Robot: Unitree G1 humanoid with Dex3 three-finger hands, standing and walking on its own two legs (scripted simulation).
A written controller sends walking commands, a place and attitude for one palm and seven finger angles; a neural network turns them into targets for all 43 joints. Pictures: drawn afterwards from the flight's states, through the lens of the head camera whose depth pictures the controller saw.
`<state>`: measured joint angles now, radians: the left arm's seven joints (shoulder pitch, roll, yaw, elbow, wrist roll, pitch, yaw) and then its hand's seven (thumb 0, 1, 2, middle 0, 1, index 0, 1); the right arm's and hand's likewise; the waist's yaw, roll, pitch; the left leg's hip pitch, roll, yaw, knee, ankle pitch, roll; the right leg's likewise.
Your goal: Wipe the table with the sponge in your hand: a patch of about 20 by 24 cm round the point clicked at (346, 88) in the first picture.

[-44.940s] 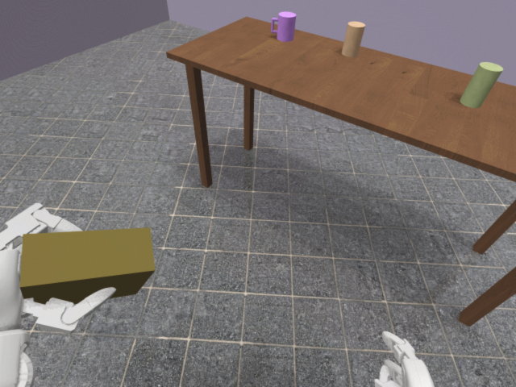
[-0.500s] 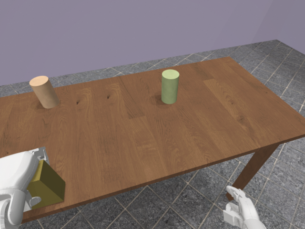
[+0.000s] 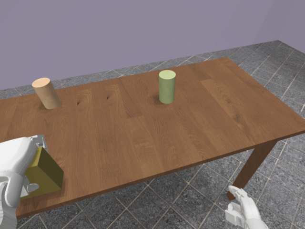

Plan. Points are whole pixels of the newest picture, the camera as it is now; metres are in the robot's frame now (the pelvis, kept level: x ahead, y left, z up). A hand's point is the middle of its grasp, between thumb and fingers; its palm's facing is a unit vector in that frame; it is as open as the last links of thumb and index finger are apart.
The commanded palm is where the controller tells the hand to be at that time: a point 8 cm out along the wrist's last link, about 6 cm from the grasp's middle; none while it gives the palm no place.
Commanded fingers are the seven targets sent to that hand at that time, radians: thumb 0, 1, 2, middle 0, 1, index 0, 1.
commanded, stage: lift the sponge slowly off the table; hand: left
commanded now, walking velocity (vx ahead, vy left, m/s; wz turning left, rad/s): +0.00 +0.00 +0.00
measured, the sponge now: (33, 178) +0.18 +0.35 +0.05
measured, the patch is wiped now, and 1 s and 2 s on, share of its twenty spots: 1.00 1.00 1.00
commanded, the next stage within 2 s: bring the sponge back beside the body in 1.02 s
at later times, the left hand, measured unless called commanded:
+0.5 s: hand (16, 159) +0.19 +0.35 +0.13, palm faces +0.01 -0.04 -1.00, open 9.3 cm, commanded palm +0.16 +0.34 +0.20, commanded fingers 0.00 0.10 1.30 -1.20 -1.60 -1.20 -1.60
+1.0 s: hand (6, 149) +0.19 +0.36 +0.16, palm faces +0.06 -0.03 -1.00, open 9.3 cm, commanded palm +0.16 +0.35 +0.22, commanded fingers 0.00 0.10 1.30 -1.20 -1.60 -1.20 -1.60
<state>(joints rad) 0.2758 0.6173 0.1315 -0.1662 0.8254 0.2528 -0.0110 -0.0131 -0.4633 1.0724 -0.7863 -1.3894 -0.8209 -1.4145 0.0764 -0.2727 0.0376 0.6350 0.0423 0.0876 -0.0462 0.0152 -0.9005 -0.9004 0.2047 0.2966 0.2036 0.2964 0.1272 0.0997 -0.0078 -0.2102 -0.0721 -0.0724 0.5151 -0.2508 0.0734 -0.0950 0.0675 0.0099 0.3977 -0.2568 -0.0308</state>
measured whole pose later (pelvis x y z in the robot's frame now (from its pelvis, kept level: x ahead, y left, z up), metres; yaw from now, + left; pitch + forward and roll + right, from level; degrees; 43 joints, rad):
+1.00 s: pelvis -0.02 +0.00 +0.00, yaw +1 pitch -4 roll -2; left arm 0.09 0.73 0.17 -0.16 0.78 0.30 -0.17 -0.01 -0.46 1.07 -0.79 -1.39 -0.82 -1.41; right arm 0.04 -0.28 0.07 0.63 0.06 0.08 -0.07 0.02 -0.90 -0.90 0.21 0.30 0.20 0.30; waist 0.14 0.11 0.02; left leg -0.19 -0.08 -0.08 0.48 -0.21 0.07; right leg -0.08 0.06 0.00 0.38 -0.22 -0.03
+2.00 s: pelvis -0.02 +0.00 +0.00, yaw -1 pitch -5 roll -2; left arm 0.22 0.59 0.03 -0.36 0.83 0.41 -0.09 -0.01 -0.46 1.07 -0.79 -1.39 -0.82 -1.41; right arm 0.02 -0.25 0.08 0.62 0.05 0.07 -0.03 0.02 -0.90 -0.90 0.20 0.30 0.20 0.30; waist 0.15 0.11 0.00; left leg -0.17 -0.07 -0.05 0.46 -0.20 0.07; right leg -0.08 0.06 0.03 0.39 -0.22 -0.03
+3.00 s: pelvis -0.02 -0.06 -0.01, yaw +0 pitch +0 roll -1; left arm 0.39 0.44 0.28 -0.52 -0.03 0.01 0.06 -0.02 -0.46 1.07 -0.79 -1.39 -0.82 -1.41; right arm 0.17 -0.23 0.07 0.47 0.03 0.02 -0.06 0.01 -0.90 -0.90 0.21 0.30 0.20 0.30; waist 0.03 0.03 -0.02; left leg -0.29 -0.02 -0.09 0.58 -0.29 0.02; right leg -0.22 0.13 -0.03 0.48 -0.26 -0.10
